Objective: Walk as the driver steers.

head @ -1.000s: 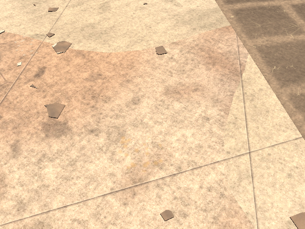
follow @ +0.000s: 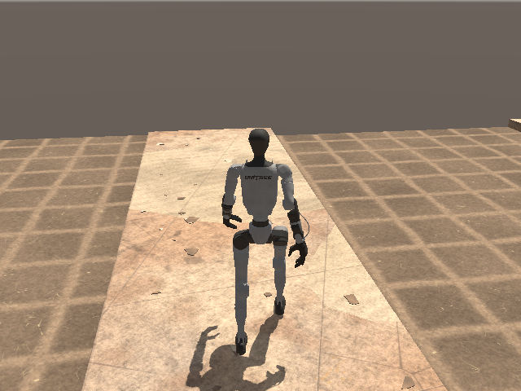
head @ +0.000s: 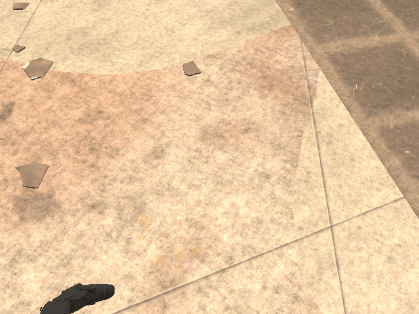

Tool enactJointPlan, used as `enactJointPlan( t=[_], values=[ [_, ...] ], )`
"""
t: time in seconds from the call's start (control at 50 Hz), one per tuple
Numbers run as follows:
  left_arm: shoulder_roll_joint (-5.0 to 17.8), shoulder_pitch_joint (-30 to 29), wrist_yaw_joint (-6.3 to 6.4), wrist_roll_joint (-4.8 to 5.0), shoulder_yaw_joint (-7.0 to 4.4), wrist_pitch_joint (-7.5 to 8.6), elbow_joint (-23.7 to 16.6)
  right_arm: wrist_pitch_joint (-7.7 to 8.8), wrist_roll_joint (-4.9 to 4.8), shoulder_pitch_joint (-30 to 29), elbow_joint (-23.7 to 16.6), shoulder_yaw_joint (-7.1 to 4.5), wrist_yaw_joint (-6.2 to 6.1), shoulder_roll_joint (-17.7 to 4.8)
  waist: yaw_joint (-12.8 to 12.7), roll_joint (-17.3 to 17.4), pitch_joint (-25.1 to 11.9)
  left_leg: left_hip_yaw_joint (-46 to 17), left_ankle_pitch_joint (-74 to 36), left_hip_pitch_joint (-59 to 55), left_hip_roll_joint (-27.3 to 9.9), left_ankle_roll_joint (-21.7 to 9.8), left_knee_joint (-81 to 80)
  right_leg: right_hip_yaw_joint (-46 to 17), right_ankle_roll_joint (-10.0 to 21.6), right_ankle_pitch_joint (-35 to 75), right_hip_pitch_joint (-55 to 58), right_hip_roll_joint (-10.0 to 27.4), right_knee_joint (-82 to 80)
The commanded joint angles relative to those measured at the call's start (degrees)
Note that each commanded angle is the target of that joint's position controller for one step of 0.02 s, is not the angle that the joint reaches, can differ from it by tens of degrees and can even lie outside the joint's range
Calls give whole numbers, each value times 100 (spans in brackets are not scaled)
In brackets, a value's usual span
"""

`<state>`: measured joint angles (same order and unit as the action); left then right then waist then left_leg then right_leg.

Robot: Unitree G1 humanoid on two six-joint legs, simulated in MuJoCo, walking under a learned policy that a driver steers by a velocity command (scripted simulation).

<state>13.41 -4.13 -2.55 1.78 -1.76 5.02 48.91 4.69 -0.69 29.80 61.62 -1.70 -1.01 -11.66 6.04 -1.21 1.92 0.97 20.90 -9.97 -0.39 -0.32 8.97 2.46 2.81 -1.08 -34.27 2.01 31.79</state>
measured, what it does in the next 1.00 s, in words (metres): walks ahead, turning left: right foot, then left foot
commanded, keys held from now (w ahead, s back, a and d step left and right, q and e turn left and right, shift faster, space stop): w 0.18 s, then w+q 0.60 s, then w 0.22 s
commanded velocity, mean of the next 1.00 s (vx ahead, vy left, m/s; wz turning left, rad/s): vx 0.49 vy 0.00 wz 0.31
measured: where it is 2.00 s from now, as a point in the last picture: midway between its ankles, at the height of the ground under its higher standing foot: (147, 211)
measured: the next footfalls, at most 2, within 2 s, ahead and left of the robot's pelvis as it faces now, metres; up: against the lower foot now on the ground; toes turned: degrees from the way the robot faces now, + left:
right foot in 0.06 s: +0.22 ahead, -0.12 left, +0.00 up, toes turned -2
left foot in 0.62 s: +0.52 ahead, +0.14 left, +0.00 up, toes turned +14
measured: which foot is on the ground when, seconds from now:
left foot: down 0.00-0.08, up 0.10-0.60, down 0.62-1.00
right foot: up 0.00-0.04, down 0.06-0.62, up 0.64-1.00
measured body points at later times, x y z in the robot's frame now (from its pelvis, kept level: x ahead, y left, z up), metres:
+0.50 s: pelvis +0.28 -0.02 +0.01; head +0.30 +0.00 +0.46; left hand +0.26 +0.25 -0.14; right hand +0.48 -0.25 -0.10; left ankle +0.46 +0.15 -0.68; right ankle +0.18 -0.12 -0.73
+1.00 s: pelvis +0.57 +0.07 +0.01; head +0.59 +0.10 +0.46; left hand +0.68 +0.37 -0.09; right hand +0.72 -0.17 -0.10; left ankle +0.48 +0.13 -0.73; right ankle +0.81 -0.02 -0.68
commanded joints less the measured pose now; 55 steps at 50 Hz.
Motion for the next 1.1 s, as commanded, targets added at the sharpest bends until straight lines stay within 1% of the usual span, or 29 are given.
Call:
enactJointPlan(
  t=[0.02, 0.04, 0.06, 0.08, 0.1, 0.12, 0.14, 0.16, 0.18, 0.2, 0.22, 0.26, 0.38, 0.48, 0.52, 0.56, 0.6, 0.62, 0.64, 0.66, 0.68, 0.7, 0.72, 0.74, 0.82, 0.92, 1.02, 1.08, 1.1],
  values=[
    [746, 91, -12, -5, -228, 90, -330, -16, -7, -132, -221, -254, -30, -1140, -749, 934, 80, -353, -5039, 500, -1426, -697, 750, 164, 293, -169, 1109, -306, -109],
    [952, 998, 23, 13, -362, 71, -55, -69, 28, -220, -263, -247, -29, -1106, -1201, 934, -473, -175, -5778, 678, -1238, -572, 1768, 264, 455, -206, 2227, -473, -110],
    [1195, 2030, 83, 11, -480, 34, 221, -86, 78, -314, -371, -211, -20, -1055, -1647, 823, -1090, -98, -5091, 1695, -1023, -397, 3137, -225, 685, -296, 3860, -35, 37],
    [1724, 2864, 130, -154, -596, -12, 389, -7, 98, 275, -492, -31, 44, -357, -1435, -606, -2109, 58, -2172, 3878, -96, -31, 5537, -2842, 1526, -1573, 6025, 1566, -292],
    [1435, 2839, 98, -148, -471, -22, 446, 169, -27, 295, -412, 27, 89, -215, -1373, -1259, -2583, -773, 1026, 4607, 366, -61, 6784, -4827, 1838, -2305, 6055, 2135, -1531],
    [1068, 2228, 77, -81, -358, 16, 396, 280, -192, -306, -625, -126, 111, -729, -1265, -962, -1495, -864, 804, 5198, -22, -192, 7201, -4096, 1494, -2452, 5205, 1856, -1701],
    [827, 1700, 71, -75, -283, 50, 276, 332, -243, -784, -764, -161, 88, -887, -1087, -518, -824, -665, 277, 5172, -342, -287, 7048, -3151, 1282, -1951, 4191, 1653, -1803],
    [678, 1310, 36, -135, -233, 97, 229, 322, -179, -973, -795, -199, 31, -867, -856, -96, -479, -564, -180, 4871, -588, -300, 6673, -2508, 1140, -1327, 3290, 1428, -1963],
    [516, 1112, 11, -198, -184, 141, 222, 247, -95, -909, -775, -249, -9, -809, -625, -139, -346, -590, -438, 4476, -778, -310, 6356, -2007, 1027, -930, 2700, 1184, -2109],
    [446, 1053, -1, -225, -164, 156, 271, 146, -93, -710, -733, -239, -15, -631, -468, -273, -331, -614, -533, 4179, -858, -306, 6199, -1688, 1005, -870, 2363, 1099, -2265],
    [457, 1117, 6, -217, -169, 178, 339, 58, -103, -630, -718, -225, -21, -485, -412, -311, -264, -587, -534, 4077, -898, -291, 6053, -1468, 1029, -807, 2126, 1070, -2408],
    [605, 1310, 76, -235, -194, 218, 486, -52, -96, -893, -859, -252, -39, -521, -380, -302, -11, -585, -814, 4353, -945, -209, 5730, -1071, 1073, -667, 1895, 1065, -2655],
    [873, 1720, 286, -244, -219, 215, 592, -4, -37, -2062, -1305, -257, 91, -568, -666, -78, 166, -531, -2648, 4898, -705, -127, 3755, -104, 815, 56, 2411, 957, -2764],
    [1000, 2336, 337, -161, -243, 78, 765, 0, -48, -3009, -1769, -131, 292, -427, -1040, 68, 403, -169, -2613, 5215, -583, -226, 2782, 305, 699, 343, 3539, 1237, -2526],
    [1072, 2416, 343, -132, -276, -37, 771, -4, -56, -3178, -1979, -130, 388, -480, -1033, 23, 415, -9, -2045, 5322, -497, -346, 2620, 404, 622, 865, 4034, 1395, -2165],
    [1231, 2266, 371, -123, -324, -136, 664, -18, -64, -3000, -2108, -199, 465, -657, -820, -203, 159, 334, -1398, 4757, -203, -535, 2569, 600, 487, 2645, 4219, 1437, -1466],
    [1291, 2105, 426, -145, -337, -250, 529, -43, -87, -1713, -1886, -451, 464, -1091, -96, -308, -626, 614, -1309, 2951, 327, -834, 2345, 895, 251, 4124, 3882, 1222, 390],
    [1196, 2147, 452, -200, -280, -233, 385, -80, -94, -697, -1674, -675, 364, -1596, 316, 114, -1217, -320, -1371, 1138, -83, -1165, 2218, 936, 7, 2974, 2593, 993, 2067],
    [309, 2676, 332, -347, -6, -41, 101, -96, -106, -521, -1656, -792, 301, -2201, -236, 1600, -1811, -3573, -525, -973, -1594, -2234, 1760, 656, -388, -2015, -97, -222, 4233],
    [732, 2213, 238, -141, -68, 250, 14, -61, -41, -340, -1784, -653, 287, -1802, 45, 1174, -2483, -5043, -272, -1525, -1986, -2472, 875, -655, -304, -3142, -899, -475, 5019],
    [1013, 1653, 181, 63, -155, 408, -179, -26, 25, -530, -1766, -569, 264, -1479, 134, 960, -1757, -4117, -696, -1164, -1770, -2112, 850, -834, -134, -2691, -1432, -125, 5012],
    [964, 1462, 195, 40, -128, 476, -238, 2, 1, -919, -1857, -518, 249, -1300, -68, 424, -1255, -3295, -1226, -315, -1510, -1900, 863, -789, -55, -2204, -1305, 150, 4558],
    [957, 1422, 238, -80, -167, 465, -203, 7, 16, -1365, -1983, -470, 252, -1142, -336, 62, -879, -2734, -1823, 620, -1300, -1759, 772, -751, -89, -1928, -907, 343, 3993],
    [1019, 1516, 257, -135, -223, 382, -191, 15, 70, -1635, -2098, -407, 242, -984, -563, 112, -736, -2384, -2248, 1239, -1129, -1690, 625, -784, -125, -1786, -439, 483, 3665],
    [743, 1472, 277, -262, -207, 114, -332, 36, 18, -1594, -2138, -438, 140, -1166, -747, 245, -417, -1679, -2940, 2193, -883, -1717, 273, -555, -487, -1195, -129, 477, 2524],
    [520, 494, 215, -219, -102, 153, -581, 9, -3, -1118, -1941, -423, 48, -1198, -288, 513, -204, -1042, -2269, 2404, -504, -1257, 232, -330, -530, 891, 370, 172, 372],
    [765, -36, 111, -155, -143, 234, -844, -17, -20, -754, -1698, -421, 56, -1232, -121, 593, 25, -1515, -2096, 1388, -1013, -1197, 600, -454, -236, 555, -8, 106, -270],
    [915, 281, 61, -151, -200, 294, -827, -107, 0, -791, -1662, -449, 9, -1319, -360, 743, -68, -1648, -3119, 868, -1191, -1051, 1067, -334, 23, -186, 327, -19, -454],
    [1026, 784, 73, -159, -272, 308, -687, -136, 3, -906, -1697, -434, 5, -1306, -648, 734, -350, -1485, -4040, 877, -993, -944, 1595, -159, 161, -165, 1050, -183, -639]
  ],
)
Velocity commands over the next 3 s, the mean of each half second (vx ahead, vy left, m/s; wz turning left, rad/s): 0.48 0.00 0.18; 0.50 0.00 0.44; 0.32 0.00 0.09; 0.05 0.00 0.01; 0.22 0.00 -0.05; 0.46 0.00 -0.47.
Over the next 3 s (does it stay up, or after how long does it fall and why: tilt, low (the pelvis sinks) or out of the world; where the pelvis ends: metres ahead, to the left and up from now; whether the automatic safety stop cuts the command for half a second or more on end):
stays up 1.15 0.21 -0.01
